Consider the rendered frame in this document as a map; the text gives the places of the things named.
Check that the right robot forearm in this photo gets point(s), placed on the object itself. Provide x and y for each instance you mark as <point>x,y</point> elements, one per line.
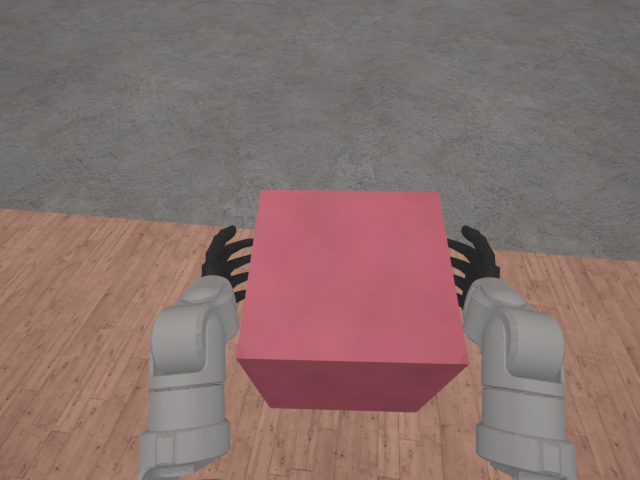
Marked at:
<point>523,429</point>

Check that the carton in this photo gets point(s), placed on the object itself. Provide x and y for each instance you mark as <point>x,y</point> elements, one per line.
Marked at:
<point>350,301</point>

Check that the robot right hand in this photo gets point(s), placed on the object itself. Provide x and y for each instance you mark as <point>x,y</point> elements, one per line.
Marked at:
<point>482,261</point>

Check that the robot left hand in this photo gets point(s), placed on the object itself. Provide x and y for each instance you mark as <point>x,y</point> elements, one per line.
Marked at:
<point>218,254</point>

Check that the left robot forearm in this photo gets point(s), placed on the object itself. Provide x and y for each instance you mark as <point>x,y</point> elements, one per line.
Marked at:
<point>187,428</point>

